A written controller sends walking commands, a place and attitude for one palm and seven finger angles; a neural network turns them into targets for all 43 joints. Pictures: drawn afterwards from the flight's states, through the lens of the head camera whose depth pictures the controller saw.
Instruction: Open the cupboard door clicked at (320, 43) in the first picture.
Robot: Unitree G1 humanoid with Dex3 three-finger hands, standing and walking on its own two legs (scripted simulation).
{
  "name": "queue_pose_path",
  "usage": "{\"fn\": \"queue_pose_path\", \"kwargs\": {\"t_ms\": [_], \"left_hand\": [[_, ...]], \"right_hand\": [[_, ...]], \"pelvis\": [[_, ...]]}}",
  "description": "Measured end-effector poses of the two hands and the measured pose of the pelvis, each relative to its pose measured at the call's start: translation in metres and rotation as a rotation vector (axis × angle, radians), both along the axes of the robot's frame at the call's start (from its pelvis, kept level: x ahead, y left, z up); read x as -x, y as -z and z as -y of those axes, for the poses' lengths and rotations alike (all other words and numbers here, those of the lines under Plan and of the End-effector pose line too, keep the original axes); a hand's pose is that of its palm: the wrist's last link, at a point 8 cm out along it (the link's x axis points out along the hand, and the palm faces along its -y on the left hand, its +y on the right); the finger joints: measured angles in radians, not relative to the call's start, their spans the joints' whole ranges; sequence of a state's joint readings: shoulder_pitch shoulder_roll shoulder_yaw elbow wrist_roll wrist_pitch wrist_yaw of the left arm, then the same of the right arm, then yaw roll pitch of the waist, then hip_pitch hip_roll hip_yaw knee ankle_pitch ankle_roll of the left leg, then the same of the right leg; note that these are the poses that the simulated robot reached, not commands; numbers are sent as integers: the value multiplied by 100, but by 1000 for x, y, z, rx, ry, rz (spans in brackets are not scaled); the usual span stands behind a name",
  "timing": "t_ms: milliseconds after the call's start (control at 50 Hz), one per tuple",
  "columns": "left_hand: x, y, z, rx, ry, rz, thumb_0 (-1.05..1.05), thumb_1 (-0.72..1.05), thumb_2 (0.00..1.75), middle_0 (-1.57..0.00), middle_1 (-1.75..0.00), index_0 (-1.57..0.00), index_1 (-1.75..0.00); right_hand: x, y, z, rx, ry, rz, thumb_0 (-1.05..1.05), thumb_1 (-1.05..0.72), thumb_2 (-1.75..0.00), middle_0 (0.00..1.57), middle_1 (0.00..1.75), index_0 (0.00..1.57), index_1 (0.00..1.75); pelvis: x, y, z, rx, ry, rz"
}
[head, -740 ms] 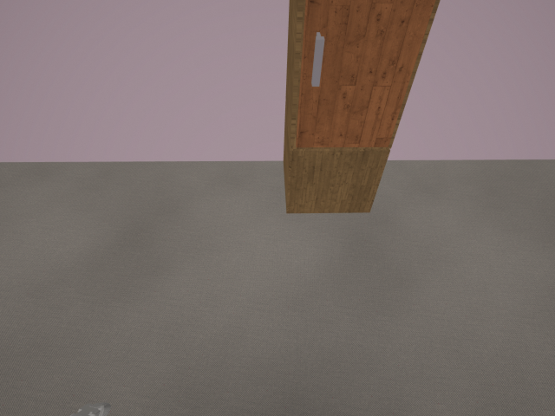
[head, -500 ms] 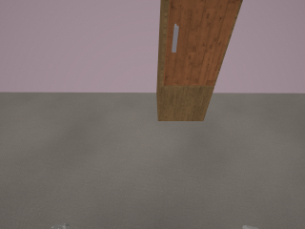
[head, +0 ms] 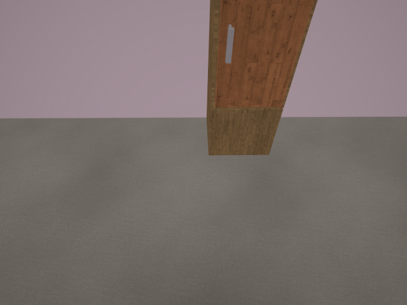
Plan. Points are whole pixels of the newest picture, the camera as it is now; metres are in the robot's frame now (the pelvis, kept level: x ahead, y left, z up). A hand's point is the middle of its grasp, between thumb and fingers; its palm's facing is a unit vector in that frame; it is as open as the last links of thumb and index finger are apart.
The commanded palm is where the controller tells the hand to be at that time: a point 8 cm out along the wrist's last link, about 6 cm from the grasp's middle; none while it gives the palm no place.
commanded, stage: stand and wait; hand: left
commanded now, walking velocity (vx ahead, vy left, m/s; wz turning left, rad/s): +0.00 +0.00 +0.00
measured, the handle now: (229, 43) +1.13 -0.04 +0.01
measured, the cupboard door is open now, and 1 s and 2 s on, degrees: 0 0 0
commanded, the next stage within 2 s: look at it before walking up in 0.08 s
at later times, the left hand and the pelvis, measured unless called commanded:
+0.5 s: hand out of the picture +0.07 +0.24 -0.15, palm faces -0.03 -0.94 -0.33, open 7.4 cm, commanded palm none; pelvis +0.00 +0.00 +0.00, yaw +0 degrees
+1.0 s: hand out of the picture +0.07 +0.23 -0.17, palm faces -0.07 -0.94 -0.32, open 7.4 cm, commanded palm none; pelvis +0.00 +0.00 +0.00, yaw -4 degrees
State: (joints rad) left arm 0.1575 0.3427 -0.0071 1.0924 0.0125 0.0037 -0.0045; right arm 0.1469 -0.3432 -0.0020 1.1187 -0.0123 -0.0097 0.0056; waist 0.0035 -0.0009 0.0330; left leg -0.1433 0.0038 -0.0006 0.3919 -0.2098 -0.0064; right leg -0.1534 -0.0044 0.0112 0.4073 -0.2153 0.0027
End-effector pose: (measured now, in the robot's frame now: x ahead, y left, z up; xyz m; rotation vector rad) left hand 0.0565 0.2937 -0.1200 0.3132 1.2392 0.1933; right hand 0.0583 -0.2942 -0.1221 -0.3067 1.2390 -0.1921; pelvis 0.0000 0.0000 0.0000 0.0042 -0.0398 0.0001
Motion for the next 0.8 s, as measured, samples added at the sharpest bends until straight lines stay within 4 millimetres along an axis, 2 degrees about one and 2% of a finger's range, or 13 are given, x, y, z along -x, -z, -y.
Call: {"fn": "queue_pose_path", "kwargs": {"t_ms": [320,800], "left_hand": [[-13,-2,7,9,21,45,1,91,90,-20,-30,-20,-30],[-6,-2,3,3,10,4,1,91,90,-20,-30,-20,-30]], "right_hand": [[-8,-2,-2,-10,-5,38,0,-90,-90,20,30,21,30],[-11,-3,0,-4,-8,20,0,-90,-90,20,30,21,30]], "pelvis": [[3,-1,2,0,4,0],[-2,-2,1,0,6,-4]]}}
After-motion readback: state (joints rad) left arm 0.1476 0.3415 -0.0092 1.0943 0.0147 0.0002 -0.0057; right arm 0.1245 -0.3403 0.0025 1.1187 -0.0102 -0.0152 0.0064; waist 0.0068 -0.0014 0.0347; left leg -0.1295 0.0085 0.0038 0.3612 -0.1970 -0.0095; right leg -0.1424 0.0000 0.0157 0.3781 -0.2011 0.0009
